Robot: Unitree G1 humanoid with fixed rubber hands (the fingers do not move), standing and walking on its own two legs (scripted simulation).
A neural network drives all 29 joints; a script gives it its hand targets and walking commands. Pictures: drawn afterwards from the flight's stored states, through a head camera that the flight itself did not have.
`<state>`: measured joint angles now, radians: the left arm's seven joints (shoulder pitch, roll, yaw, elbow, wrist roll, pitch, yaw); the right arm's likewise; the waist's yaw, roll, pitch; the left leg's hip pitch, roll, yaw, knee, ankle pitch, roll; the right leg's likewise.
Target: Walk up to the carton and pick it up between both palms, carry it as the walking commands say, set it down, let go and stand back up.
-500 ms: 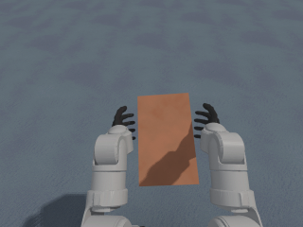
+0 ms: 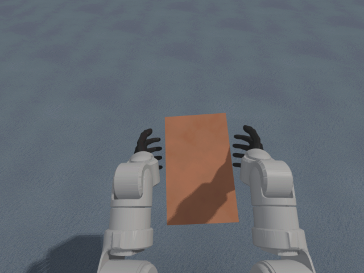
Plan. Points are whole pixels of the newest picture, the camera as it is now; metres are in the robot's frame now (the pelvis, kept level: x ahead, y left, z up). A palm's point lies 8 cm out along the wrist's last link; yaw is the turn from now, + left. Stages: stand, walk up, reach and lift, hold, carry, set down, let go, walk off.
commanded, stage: carry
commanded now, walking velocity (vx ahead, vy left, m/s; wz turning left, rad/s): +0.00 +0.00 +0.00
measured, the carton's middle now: (198, 171) +0.36 +0.00 -0.02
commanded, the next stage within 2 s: hold in 0.20 s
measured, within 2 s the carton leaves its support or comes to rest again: neither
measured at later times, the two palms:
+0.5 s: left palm (143, 174) +0.31 +0.13 +0.05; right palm (245, 172) +0.31 -0.10 +0.06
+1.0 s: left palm (144, 165) +0.32 +0.13 +0.07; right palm (248, 169) +0.31 -0.10 +0.07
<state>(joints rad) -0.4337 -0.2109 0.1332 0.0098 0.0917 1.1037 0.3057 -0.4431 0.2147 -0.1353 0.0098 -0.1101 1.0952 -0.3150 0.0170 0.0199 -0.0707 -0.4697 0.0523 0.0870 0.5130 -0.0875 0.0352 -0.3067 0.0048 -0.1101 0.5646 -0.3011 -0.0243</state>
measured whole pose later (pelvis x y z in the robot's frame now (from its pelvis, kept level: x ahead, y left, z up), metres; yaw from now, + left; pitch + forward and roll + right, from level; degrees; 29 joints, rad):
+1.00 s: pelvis +0.00 +0.03 +0.01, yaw -10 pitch -6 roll +0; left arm -0.50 -0.23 0.30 0.49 0.35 0.78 0.19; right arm -0.55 0.19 -0.26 0.66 -0.30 0.67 -0.10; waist 0.08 -0.05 -0.03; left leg -0.23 -0.07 -0.05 0.44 -0.10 0.03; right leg -0.14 0.04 0.13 0.51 -0.26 -0.01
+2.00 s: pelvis -0.01 +0.00 -0.02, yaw -11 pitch +10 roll +0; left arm -0.47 -0.22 0.41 0.66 0.34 0.18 0.15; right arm -0.53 0.24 -0.34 0.76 -0.35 0.15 -0.20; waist 0.11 -0.03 0.05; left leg -0.68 -0.05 -0.10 0.69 -0.18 -0.02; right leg -0.60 0.11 0.11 0.76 -0.32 -0.03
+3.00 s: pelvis -0.03 +0.01 -0.15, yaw -12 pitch +31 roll -2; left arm -0.72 -0.21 0.45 0.66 0.24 0.12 0.28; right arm -0.86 0.13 -0.30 0.87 -0.22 0.08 -0.24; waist 0.08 -0.04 -0.02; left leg -1.51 -0.11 -0.12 1.33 -0.36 -0.04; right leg -1.41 0.17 0.08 1.40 -0.53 0.01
